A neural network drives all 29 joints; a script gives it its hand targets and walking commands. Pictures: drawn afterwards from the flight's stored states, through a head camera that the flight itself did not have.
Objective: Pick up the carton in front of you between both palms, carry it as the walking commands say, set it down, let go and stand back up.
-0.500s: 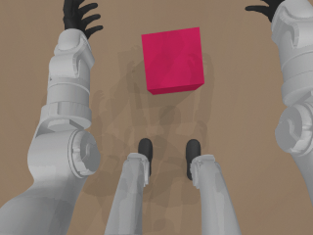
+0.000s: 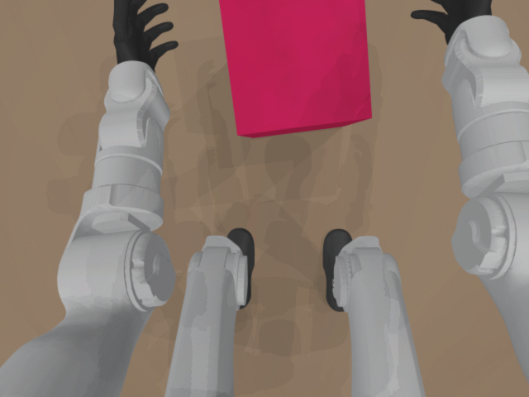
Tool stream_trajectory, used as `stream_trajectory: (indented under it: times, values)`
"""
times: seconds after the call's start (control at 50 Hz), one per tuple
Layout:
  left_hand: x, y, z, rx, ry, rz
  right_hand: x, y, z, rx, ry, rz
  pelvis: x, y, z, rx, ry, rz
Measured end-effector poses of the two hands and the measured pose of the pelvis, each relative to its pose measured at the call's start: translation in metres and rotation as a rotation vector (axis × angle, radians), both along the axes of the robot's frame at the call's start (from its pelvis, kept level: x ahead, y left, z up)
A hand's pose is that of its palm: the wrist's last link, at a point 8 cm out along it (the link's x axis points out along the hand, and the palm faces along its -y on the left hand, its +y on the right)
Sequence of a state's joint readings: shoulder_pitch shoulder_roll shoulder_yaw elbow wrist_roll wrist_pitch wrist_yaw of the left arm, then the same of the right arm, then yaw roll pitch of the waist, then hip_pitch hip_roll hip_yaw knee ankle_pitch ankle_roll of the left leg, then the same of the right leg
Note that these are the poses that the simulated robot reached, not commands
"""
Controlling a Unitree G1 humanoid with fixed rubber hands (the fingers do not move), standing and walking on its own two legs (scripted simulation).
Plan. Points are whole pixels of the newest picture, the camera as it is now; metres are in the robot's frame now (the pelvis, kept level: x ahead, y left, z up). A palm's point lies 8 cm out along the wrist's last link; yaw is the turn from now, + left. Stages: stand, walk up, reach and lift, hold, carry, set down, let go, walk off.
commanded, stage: reach and lift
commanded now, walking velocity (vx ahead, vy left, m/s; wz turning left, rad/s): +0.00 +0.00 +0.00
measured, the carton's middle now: (294, 76) +0.54 -0.02 -0.40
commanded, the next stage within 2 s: none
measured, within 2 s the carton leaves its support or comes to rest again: leaves its support in 1.36 s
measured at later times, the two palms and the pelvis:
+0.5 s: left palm (188, 87) +0.52 +0.16 -0.33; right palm (404, 61) +0.54 -0.20 -0.34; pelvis -0.05 +0.00 -0.15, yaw +0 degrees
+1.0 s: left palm (205, 79) +0.53 +0.13 -0.33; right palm (387, 57) +0.55 -0.17 -0.33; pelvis -0.04 +0.00 -0.16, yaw +0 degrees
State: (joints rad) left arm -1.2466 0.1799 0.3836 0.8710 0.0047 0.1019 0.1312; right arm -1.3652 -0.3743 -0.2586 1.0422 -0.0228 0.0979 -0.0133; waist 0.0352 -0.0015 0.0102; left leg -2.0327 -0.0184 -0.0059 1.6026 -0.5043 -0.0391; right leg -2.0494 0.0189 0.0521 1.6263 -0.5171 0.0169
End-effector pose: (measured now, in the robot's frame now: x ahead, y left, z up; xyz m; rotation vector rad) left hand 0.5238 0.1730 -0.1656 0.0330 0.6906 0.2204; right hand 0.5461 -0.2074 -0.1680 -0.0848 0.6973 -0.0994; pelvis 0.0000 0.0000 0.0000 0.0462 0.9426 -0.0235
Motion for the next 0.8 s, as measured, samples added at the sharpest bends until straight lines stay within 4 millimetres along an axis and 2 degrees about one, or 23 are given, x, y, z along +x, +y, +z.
stream_trajectory:
  times: [0.1,0.22,0.34,0.48,0.56,0.68,0.8]
  values:
    - [-0.002,-0.001,-0.048,0.001,-0.008,-0.008,-0.002,-0.005,-0.047,-0.005,-0.021,-0.007,-0.019,0.002,-0.053,0.001,-0.072,0.000]
    - [-0.003,-0.001,-0.084,-0.011,0.004,-0.004,0.000,0.000,-0.083,0.006,-0.011,0.002,-0.039,0.000,-0.100,0.005,-0.175,0.001]
    - [-0.003,-0.006,-0.122,-0.024,0.038,-0.019,-0.001,0.007,-0.120,0.015,0.025,0.014,-0.049,-0.003,-0.127,0.005,-0.246,0.005]
    - [-0.004,-0.009,-0.165,-0.025,0.057,-0.033,-0.004,0.007,-0.164,0.013,0.041,0.013,-0.048,-0.005,-0.147,0.002,-0.321,0.008]
    - [0.002,-0.011,-0.171,-0.024,0.051,-0.043,0.000,0.007,-0.171,0.013,0.033,0.011,-0.041,-0.005,-0.153,0.000,-0.329,0.009]
    - [0.019,-0.019,-0.163,-0.032,0.014,-0.061,0.014,0.008,-0.161,0.017,-0.004,0.016,-0.035,-0.004,-0.158,-0.001,-0.333,0.006]
    - [0.012,-0.024,-0.166,-0.035,0.029,-0.068,0.008,0.015,-0.163,0.027,0.011,0.031,-0.034,-0.003,-0.159,0.001,-0.325,0.004]
